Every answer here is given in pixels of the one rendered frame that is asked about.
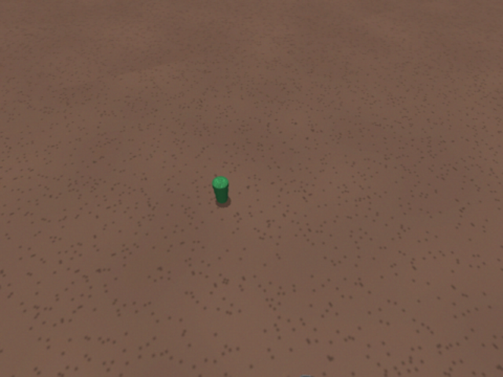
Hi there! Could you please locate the cup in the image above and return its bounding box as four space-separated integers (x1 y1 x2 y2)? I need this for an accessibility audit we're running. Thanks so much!
212 176 229 203

